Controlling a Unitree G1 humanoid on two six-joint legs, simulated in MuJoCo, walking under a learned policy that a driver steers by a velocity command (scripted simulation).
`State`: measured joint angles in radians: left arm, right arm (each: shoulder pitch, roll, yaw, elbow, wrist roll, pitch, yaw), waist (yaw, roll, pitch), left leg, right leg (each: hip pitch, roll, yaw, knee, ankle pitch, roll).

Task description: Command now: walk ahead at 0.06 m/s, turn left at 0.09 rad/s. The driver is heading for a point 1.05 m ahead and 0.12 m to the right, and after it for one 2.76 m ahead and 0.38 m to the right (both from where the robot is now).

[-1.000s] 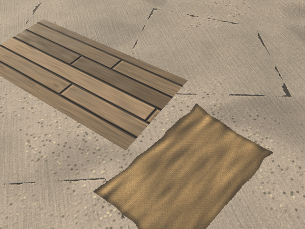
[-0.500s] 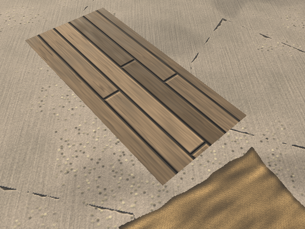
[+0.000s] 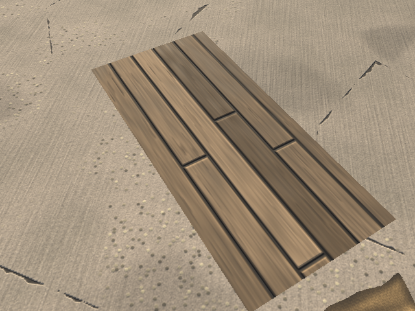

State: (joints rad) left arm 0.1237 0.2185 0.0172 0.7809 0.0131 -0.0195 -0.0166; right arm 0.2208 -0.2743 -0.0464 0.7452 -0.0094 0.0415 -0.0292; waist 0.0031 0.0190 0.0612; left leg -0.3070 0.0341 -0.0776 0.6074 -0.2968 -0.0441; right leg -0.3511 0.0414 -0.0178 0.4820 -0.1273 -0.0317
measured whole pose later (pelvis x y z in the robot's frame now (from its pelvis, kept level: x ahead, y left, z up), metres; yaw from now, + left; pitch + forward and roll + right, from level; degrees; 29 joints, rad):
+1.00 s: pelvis +0.18 -0.01 +0.02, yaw -1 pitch +1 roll +0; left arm 0.41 0.22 0.02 1.08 0.00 -0.08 -0.01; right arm 0.15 -0.28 -0.07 0.86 0.02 -0.08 0.01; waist 0.07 0.02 0.01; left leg -0.58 0.09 0.00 0.90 -0.18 0.01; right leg 0.01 0.03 -0.02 0.24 -0.26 -0.05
